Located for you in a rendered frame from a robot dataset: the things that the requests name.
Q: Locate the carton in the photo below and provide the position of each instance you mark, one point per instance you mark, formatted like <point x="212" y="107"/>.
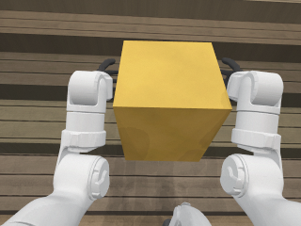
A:
<point x="170" y="100"/>

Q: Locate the left robot upper arm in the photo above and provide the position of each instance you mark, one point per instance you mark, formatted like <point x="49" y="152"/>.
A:
<point x="80" y="179"/>

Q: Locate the robot right forearm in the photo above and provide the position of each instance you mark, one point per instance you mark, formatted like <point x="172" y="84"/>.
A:
<point x="258" y="96"/>

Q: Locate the robot left hand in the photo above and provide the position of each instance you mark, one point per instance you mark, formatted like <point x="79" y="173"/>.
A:
<point x="102" y="68"/>

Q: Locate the right robot upper arm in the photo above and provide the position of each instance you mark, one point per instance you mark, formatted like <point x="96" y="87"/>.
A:
<point x="256" y="183"/>

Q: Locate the right robot thigh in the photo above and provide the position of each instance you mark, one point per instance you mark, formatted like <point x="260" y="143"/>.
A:
<point x="186" y="215"/>

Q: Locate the robot right hand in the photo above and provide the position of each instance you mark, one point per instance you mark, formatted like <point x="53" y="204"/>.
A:
<point x="236" y="68"/>

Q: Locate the robot left forearm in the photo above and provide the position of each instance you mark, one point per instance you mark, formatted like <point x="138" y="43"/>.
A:
<point x="86" y="99"/>

